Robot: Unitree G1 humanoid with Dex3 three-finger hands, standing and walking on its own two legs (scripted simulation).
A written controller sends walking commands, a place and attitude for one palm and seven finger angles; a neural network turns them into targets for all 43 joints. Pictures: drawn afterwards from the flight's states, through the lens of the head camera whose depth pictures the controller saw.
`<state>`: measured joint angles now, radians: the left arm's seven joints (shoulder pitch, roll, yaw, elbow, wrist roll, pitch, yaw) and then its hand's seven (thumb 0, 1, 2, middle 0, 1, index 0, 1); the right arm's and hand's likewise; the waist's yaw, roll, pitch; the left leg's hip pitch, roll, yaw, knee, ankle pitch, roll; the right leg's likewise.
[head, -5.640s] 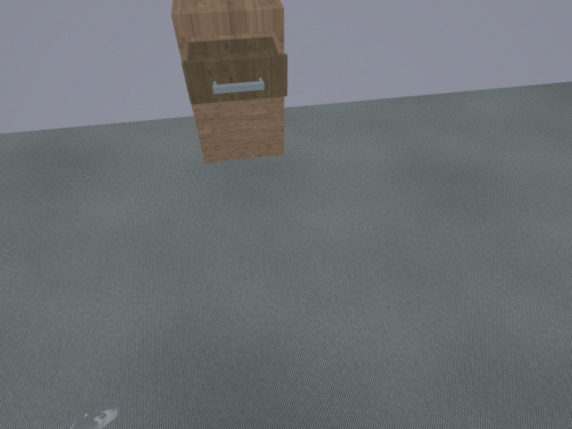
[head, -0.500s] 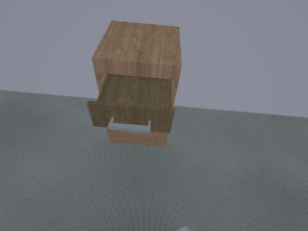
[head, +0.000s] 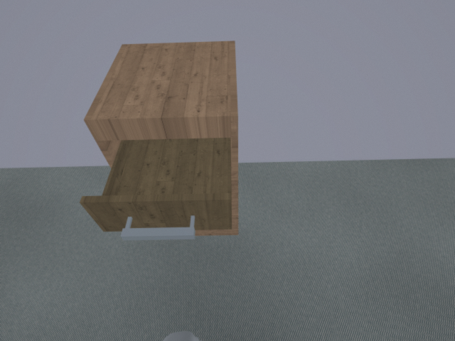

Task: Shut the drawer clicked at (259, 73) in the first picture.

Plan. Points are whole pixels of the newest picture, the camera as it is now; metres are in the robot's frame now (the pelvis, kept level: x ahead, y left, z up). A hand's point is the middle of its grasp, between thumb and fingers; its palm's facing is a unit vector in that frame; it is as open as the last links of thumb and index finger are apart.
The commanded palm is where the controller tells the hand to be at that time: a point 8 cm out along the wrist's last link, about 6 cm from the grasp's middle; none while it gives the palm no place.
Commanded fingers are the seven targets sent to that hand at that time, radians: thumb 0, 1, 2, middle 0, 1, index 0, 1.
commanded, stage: come to a stop and stand still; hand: left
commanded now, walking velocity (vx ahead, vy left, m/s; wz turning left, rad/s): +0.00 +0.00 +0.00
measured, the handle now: (159, 226) +0.42 +0.21 -0.20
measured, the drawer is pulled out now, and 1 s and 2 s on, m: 0.22 0.22 0.22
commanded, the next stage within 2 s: look again from close up in 1.64 s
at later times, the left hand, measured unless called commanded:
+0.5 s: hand out of the picture +0.03 +0.19 -0.17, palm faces +0.04 -0.98 -0.19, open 7.4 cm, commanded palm none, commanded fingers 0.00 0.90 0.90 -0.20 -0.30 -0.20 -0.30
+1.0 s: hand out of the picture +0.06 +0.23 -0.17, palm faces +0.02 -0.98 -0.20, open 7.3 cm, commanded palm none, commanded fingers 0.00 0.90 0.90 -0.20 -0.30 -0.20 -0.30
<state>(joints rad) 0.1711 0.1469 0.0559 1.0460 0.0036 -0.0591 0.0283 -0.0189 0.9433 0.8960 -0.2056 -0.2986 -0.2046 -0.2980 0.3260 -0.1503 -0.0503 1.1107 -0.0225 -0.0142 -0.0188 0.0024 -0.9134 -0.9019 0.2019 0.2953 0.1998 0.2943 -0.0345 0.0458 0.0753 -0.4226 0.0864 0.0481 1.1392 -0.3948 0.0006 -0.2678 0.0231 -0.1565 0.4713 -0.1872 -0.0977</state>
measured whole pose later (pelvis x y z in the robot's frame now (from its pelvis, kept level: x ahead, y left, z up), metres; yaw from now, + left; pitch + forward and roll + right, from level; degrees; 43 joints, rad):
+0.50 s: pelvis +0.03 +0.02 +0.01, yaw -2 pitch -2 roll +0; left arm 0.27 0.14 0.01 1.11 0.01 0.01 0.03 0.00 0.91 0.90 -0.20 -0.30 -0.20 -0.30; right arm 0.15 -0.16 -0.02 1.06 -0.01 0.02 -0.03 -0.01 -0.94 -0.90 0.20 0.30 0.20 0.29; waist 0.04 0.00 0.06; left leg -0.22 0.03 0.06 0.42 -0.17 0.00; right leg -0.21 0.00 -0.11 0.45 -0.21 -0.05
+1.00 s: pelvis +0.03 +0.05 +0.00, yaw -1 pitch -1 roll +0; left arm 0.30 0.16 0.01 1.00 0.01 0.00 0.03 0.00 0.91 0.90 -0.20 -0.30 -0.20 -0.30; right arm 0.39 -0.14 0.01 1.06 -0.03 0.01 0.00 0.00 -0.91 -0.90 0.20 0.30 0.20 0.29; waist -0.02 0.00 0.01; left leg -0.28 -0.02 0.07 0.49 -0.20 0.05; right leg -0.25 -0.04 -0.10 0.50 -0.23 -0.01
